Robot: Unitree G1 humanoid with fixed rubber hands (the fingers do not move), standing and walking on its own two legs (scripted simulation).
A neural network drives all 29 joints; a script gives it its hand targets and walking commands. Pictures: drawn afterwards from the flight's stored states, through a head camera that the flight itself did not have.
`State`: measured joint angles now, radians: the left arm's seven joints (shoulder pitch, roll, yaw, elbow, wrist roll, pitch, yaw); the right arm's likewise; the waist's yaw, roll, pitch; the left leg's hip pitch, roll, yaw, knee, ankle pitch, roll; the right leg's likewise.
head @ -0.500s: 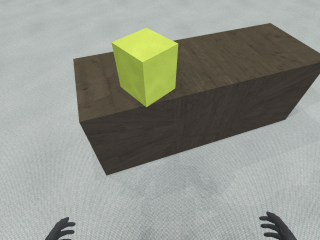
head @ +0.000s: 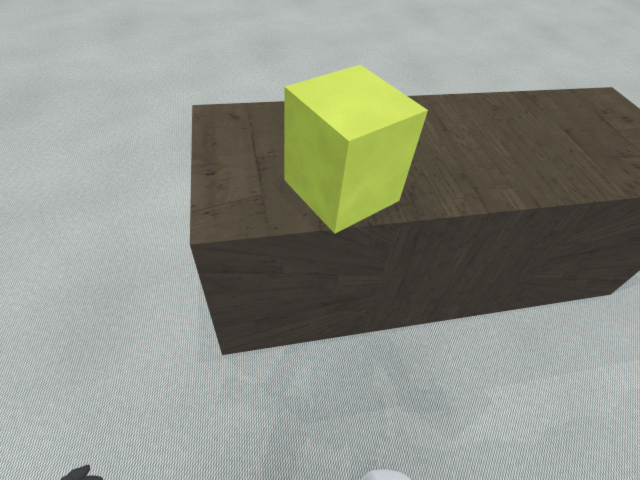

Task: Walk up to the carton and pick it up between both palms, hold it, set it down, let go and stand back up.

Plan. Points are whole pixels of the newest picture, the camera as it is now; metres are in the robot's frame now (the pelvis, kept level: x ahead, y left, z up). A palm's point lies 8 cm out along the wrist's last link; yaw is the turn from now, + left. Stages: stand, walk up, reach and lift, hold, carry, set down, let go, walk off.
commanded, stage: walk up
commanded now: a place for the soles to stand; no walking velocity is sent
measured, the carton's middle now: (347, 149) +0.78 -0.08 -0.06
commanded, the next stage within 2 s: none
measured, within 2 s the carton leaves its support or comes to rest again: neither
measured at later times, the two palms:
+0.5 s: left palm (157, 366) +0.29 +0.23 -0.07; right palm (563, 325) +0.35 -0.39 -0.07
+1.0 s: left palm (208, 330) +0.36 +0.17 -0.11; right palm (595, 266) +0.45 -0.48 -0.04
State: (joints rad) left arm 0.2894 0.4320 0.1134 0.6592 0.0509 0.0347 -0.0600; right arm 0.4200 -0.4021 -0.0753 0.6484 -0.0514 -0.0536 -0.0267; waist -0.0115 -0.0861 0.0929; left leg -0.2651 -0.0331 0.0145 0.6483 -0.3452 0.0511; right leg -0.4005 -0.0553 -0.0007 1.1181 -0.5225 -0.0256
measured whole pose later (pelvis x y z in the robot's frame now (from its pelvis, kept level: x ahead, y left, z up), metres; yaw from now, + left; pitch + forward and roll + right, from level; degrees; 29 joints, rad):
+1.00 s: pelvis +0.28 -0.16 -0.02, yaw +8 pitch -4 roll -1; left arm 0.27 0.47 0.09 0.56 0.01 0.08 -0.05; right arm 0.30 -0.51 -0.04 0.48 -0.02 -0.01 -0.06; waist -0.03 -0.06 0.15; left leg -0.44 0.10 -0.03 0.84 -0.33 -0.05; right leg -0.37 -0.07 0.03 0.86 -0.44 -0.01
